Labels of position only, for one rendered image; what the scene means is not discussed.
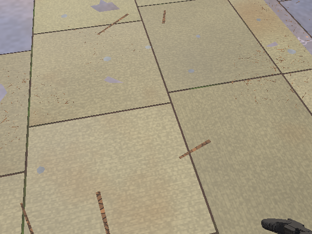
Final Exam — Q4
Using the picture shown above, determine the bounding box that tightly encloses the robot right hand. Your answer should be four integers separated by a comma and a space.
261, 218, 312, 234

